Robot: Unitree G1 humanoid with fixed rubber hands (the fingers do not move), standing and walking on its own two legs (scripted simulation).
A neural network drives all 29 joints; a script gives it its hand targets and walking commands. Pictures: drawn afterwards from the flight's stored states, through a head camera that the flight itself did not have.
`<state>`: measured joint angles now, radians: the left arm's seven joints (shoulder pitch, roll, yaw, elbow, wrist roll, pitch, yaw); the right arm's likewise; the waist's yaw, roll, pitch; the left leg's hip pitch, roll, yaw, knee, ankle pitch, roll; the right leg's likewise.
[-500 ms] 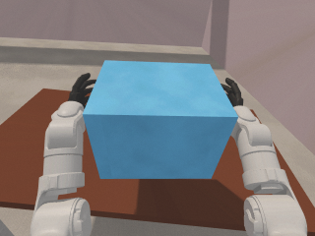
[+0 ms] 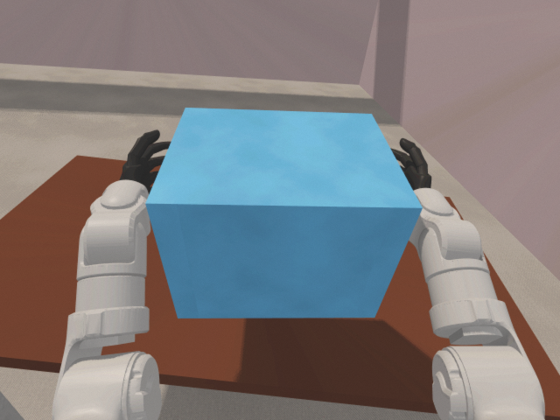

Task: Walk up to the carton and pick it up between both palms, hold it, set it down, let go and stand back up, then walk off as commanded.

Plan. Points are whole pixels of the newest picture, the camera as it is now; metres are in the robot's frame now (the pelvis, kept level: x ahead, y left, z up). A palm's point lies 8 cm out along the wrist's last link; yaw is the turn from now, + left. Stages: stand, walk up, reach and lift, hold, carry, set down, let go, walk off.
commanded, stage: hold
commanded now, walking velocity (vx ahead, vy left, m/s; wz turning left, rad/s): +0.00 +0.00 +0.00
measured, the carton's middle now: (279, 211) +0.38 -0.02 +0.18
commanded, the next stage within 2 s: set down in 0.52 s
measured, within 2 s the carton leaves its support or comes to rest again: neither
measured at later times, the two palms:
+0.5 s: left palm (137, 186) +0.37 +0.17 +0.22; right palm (413, 194) +0.35 -0.20 +0.23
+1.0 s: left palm (138, 184) +0.38 +0.18 +0.22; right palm (407, 199) +0.36 -0.20 +0.22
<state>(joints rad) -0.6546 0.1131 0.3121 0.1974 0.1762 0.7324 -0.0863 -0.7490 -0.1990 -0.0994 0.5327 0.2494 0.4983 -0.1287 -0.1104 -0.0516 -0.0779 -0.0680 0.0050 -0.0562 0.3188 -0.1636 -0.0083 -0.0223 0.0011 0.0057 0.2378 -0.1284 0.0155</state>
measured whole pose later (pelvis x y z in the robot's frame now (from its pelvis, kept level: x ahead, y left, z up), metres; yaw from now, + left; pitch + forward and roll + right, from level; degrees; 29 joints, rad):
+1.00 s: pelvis +0.01 +0.00 +0.00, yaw +0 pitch -8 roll +0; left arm -0.65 0.11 0.35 0.31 0.25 0.52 -0.16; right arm -0.70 -0.11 -0.20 0.62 0.10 0.25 -0.06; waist -0.10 -0.07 -0.04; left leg 0.01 0.00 -0.05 0.28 -0.16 -0.01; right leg 0.04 0.00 0.00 0.25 -0.15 0.01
